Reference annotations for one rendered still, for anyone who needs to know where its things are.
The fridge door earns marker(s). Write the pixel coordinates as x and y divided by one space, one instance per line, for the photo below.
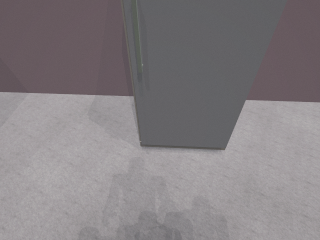
200 59

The handle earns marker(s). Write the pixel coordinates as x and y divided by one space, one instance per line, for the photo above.
137 35

